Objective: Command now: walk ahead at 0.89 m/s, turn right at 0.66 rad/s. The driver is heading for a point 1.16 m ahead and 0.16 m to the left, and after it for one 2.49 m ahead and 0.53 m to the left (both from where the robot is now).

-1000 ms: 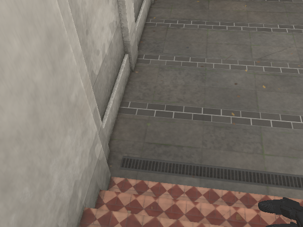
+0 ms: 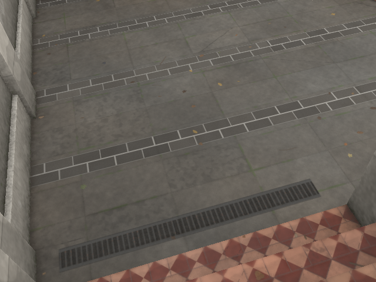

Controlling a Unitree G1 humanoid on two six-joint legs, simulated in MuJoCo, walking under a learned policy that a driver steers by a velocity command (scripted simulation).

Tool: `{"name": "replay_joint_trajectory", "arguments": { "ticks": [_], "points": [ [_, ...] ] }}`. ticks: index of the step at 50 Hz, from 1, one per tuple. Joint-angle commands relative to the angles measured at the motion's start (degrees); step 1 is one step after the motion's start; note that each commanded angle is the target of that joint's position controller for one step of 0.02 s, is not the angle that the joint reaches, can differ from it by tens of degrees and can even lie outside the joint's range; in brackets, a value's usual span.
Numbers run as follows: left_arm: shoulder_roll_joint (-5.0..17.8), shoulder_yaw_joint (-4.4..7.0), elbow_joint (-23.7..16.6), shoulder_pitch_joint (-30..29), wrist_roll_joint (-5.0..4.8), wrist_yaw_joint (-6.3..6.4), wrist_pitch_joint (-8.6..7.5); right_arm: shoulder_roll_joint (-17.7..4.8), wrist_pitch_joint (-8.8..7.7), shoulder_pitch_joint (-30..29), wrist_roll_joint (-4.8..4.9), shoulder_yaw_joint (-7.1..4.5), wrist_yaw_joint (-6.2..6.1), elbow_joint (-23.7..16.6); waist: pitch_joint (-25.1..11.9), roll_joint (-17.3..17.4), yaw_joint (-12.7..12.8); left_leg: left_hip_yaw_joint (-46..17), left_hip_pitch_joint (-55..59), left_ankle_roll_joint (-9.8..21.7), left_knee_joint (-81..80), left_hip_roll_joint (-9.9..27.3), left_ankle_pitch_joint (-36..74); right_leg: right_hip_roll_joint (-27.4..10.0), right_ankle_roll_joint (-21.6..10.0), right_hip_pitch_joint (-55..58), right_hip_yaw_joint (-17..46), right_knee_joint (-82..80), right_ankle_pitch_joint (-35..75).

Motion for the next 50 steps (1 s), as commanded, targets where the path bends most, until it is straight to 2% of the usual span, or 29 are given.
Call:
{"name": "replay_joint_trajectory", "arguments": {
  "ticks": [1,3,5,7,10,14,19,20,22,23,24,25,26,27,29,30,32,33,35,38,41,42,43,44,45,47,48,49,50],
  "points": [
    [10.2,1.13,11.0,27.6,-0.66,0.22,1.37,-0.7,-0.59,-3.8,-2.78,0.29,-0.31,-12.0,-6.6,-7.2,2.0,-5.8,-38.8,3.1,2.3,-6.2,-4.2,-8.5,-1.8,27.6,18.3,0.8,31.2],
    [10.0,0.44,9.0,20.5,-0.42,-0.17,-0.33,3.0,-0.53,-4.3,-3.24,1.9,-0.78,-13.7,-9.1,-9.2,-2.0,-12.9,-41.0,1.9,-8.9,-6.3,20.6,-14.6,-3.3,16.1,37.1,-9.9,-8.8],
    [3.7,-2.19,4.9,10.8,2.67,0.15,-1.19,2.0,0.53,-16.9,-0.93,3.0,-1.44,-17.1,0.7,0.9,-3.8,-12.1,-31.7,-2.5,-28.0,-8.3,38.2,-14.0,-4.9,-9.6,39.4,-15.5,-24.7],
    [7.8,-1.58,3.5,10.3,3.87,1.17,-1.39,-1.3,1.5,-15.8,-0.62,1.98,-1.99,-14.2,-0.1,-0.8,-4.2,-13.5,-28.1,-4.2,-28.6,-9.6,43.6,-13.4,-5.2,-9.4,43.2,-13.2,-14.5],
    [1.8,-2.35,6.5,14.3,-0.04,1.76,-2.83,-2.6,-0.22,-22.1,0.94,1.54,-0.48,-16.6,3.4,-0.7,-3.5,-15.7,-26.5,-3.0,-51.5,-10.4,70.6,-6.4,-2.5,-8.8,31.3,-0.4,-18.8],
    [2.0,-2.25,4.4,18.4,0.21,2.07,-2.08,-1.6,0.18,-24.7,0.85,1.71,0.69,-15.9,0.9,-5.0,1.5,-11.1,-11.5,-1.1,-61.1,-14.1,78.4,-1.0,-3.3,-8.1,24.1,5.5,-12.8],
    [2.2,-1.61,4.3,21.5,3.72,2.93,-2.51,-2.1,-0.69,-23.8,1.43,0.66,0.9,-14.2,5.0,-2.6,4.5,-10.5,-11.8,4.3,-67.1,-18.0,72.5,-2.9,-2.6,3.6,15.9,22.4,10.6],
    [5.3,-0.83,3.3,17.3,4.68,3.31,-1.93,-2.4,-0.01,-20.0,1.26,0.3,1.1,-13.5,1.3,-8.3,1.4,-6.7,-9.5,5.6,-66.0,-16.5,66.5,-6.8,-4.1,6.0,18.3,24.7,17.1],
    [2.3,-1.0,3.8,17.7,6.18,3.0,-1.61,-4.2,0.33,-7.9,2.39,-0.67,1.64,-9.8,1.0,0.4,-0.9,6.6,14.1,6.2,-79.2,-19.5,51.1,-5.2,-2.8,-1.3,4.7,40.0,37.8],
    [4.0,-0.39,2.6,9.3,5.8,3.11,-1.23,-5.5,1.04,8.4,2.93,-1.83,2.02,-5.8,-0.5,1.2,-12.1,0.6,28.6,12.1,-85.3,-15.8,52.4,-2.0,-0.6,-12.4,-0.2,67.8,44.0],
    [1.4,-0.17,-0.5,1.5,5.4,3.37,-0.72,-3.3,1.3,10.1,4.57,-1.05,2.86,-5.9,4.2,13.1,-17.0,-13.1,31.4,17.6,-104.5,-8.9,57.1,6.8,1.0,-26.6,-6.4,94.0,-4.9],
    [-4.4,-2.49,-6.7,-0.4,5.24,3.64,-1.26,-3.8,0.53,7.1,3.82,1.09,3.61,-6.8,5.2,17.6,-7.6,-20.7,38.9,16.3,-78.1,-5.2,103.2,8.6,1.1,-48.8,-4.1,93.1,-31.5],
    [-4.1,-3.15,-9.4,3.0,6.1,2.84,-1.84,-4.2,0.04,6.7,3.01,1.82,3.19,-6.3,-1.6,8.6,-2.5,-28.7,47.5,19.3,-73.7,-2.1,112.2,6.1,2.7,-55.5,0.2,81.3,-33.4],
    [-1.7,-2.85,-7.2,6.0,6.92,1.87,-2.31,-4.4,-0.65,9.2,2.44,1.06,2.66,-5.2,-5.6,-2.5,-2.2,-32.7,41.4,21.0,-74.2,-0.8,82.4,1.2,1.9,-52.9,7.3,68.1,-30.6],
    [-2.4,-3.15,-8.4,2.9,6.95,1.66,-3.01,-8.9,-3.24,4.1,2.31,0.3,0.42,-6.3,-5.0,2.0,2.0,-41.5,29.6,22.5,-76.7,0.3,54.1,-2.7,5.5,-54.4,9.5,51.5,-14.8],
    [-1.3,-3.6,-10.9,-3.4,5.98,1.22,-2.2,-3.8,-4.26,-2.5,2.83,2.06,-0.93,-9.5,-2.0,-1.8,3.4,-39.8,6.4,19.4,-85.0,-4.5,45.6,-1.0,9.6,-36.5,6.6,29.8,6.6],
    [-0.9,-2.77,-3.3,4.4,5.06,0.9,-0.68,-6.0,-3.59,-7.0,2.39,1.59,0.59,-11.8,-6.2,3.8,4.5,-36.4,-12.5,17.3,-81.9,-7.6,54.0,0.2,8.4,-4.8,2.0,30.9,25.4],
    [3.1,-1.26,-3.4,2.9,4.45,0.32,-1.28,-5.1,-3.77,-4.4,3.61,1.37,-0.07,-11.4,-5.4,4.0,3.2,-34.6,-3.1,16.5,-73.3,-11.7,45.1,-1.7,7.5,-12.8,5.7,20.7,38.3],
    [1.6,-1.98,-6.8,-5.8,5.12,-0.52,-2.66,-1.2,-3.75,-1.8,4.48,2.37,-1.18,-12.9,-3.1,0.4,-1.4,-31.5,-0.4,14.8,-66.7,-17.3,30.1,0.0,7.1,-10.9,5.6,1.0,48.5],
    [-2.4,-1.96,-9.7,-8.8,1.51,-1.07,-3.03,-2.6,-2.59,0.2,2.31,1.81,-0.31,-12.1,0.5,8.3,-7.5,-31.0,-1.1,14.8,-64.3,-18.8,30.3,3.7,7.9,5.5,3.6,-16.5,38.9],
    [2.0,0.67,-2.2,16.2,0.41,0.63,-2.97,-3.8,-0.86,-7.0,0.12,0.9,0.47,-12.2,-5.2,14.7,3.5,-30.1,-0.1,14.5,-41.4,-18.4,40.4,-1.1,6.4,23.4,7.6,-16.4,39.5],
    [4.3,1.91,1.3,27.8,1.89,0.6,-3.37,-4.3,-0.86,-8.0,1.04,0.49,0.64,-11.6,-5.6,11.1,8.9,-27.8,-9.3,13.1,-21.4,-20.4,50.7,-3.0,4.6,36.8,9.0,-20.7,41.6],
    [6.2,3.26,1.3,30.4,1.43,0.11,-2.83,-3.4,-0.97,-9.8,1.44,-0.22,1.0,-12.7,-0.7,-2.4,13.7,-20.1,-20.0,12.1,0.6,-27.6,14.7,-8.9,2.3,41.8,10.9,-29.9,40.0],
    [4.9,1.17,0.3,23.9,3.59,-1.85,-3.05,2.6,-1.14,-3.4,3.97,1.22,0.77,-16.4,-1.2,-10.2,2.1,-17.4,-39.1,11.7,5.1,-25.1,1.8,-15.9,6.9,50.1,11.7,-2.2,67.4],
    [3.7,0.78,-0.4,23.3,2.52,-3.44,-3.64,2.6,-1.11,0.8,3.93,1.71,-0.1,-16.5,-5.8,-13.8,-0.7,-14.2,-43.7,11.1,-1.3,-18.6,6.2,-21.4,5.3,51.0,16.0,1.8,68.7],
    [2.7,0.75,1.4,26.8,0.36,-3.67,-4.64,2.5,-0.07,-8.4,-0.57,1.54,-0.11,-16.0,-1.7,-6.6,3.0,-11.8,-47.7,11.0,4.0,-14.8,11.2,-20.2,0.5,35.8,18.6,-2.5,39.5],
    [0.5,0.16,1.6,22.9,1.83,-2.7,-5.2,2.0,-0.09,-13.9,-0.65,1.34,0.27,-17.2,0.8,-0.8,0.9,-14.5,-48.5,11.1,-5.3,-13.2,27.2,-14.8,3.9,24.4,11.9,-4.4,23.2],
    [2.2,0.04,2.5,24.1,1.57,-2.74,-6.22,2.7,0.19,-16.2,-1.42,1.51,0.2,-20.2,3.7,-10.7,0.0,-17.9,-45.6,9.5,-15.4,-9.7,33.8,-21.4,2.8,14.1,20.4,-3.6,33.8],
    [-0.1,-0.99,3.3,21.1,1.71,-1.79,-6.51,3.3,-0.17,-16.9,0.12,2.49,1.11,-21.4,7.1,-6.3,-4.0,-16.3,-33.7,5.8,-37.2,-10.6,47.2,-19.0,4.0,-1.4,13.3,-10.7,21.7]
  ]
}}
